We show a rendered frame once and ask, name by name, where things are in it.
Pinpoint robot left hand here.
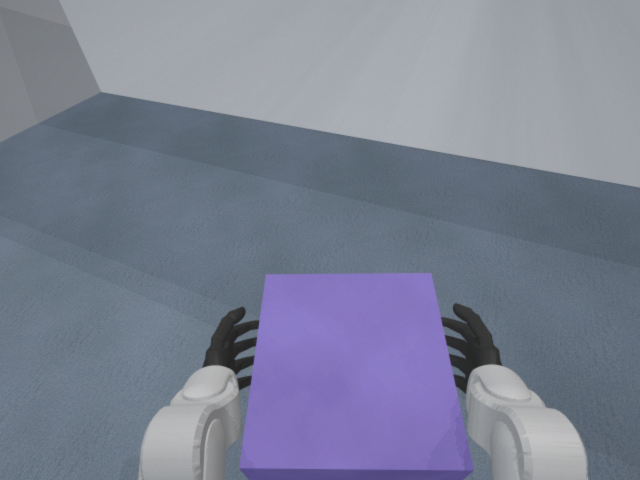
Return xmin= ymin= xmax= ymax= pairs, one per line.
xmin=202 ymin=307 xmax=259 ymax=391

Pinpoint left robot forearm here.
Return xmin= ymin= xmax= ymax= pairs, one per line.
xmin=138 ymin=365 xmax=242 ymax=480

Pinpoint robot right hand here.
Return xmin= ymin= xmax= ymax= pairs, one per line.
xmin=441 ymin=303 xmax=502 ymax=394

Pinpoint right robot forearm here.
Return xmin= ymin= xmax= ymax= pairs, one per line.
xmin=466 ymin=364 xmax=588 ymax=480

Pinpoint carton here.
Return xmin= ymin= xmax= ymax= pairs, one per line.
xmin=239 ymin=273 xmax=474 ymax=480

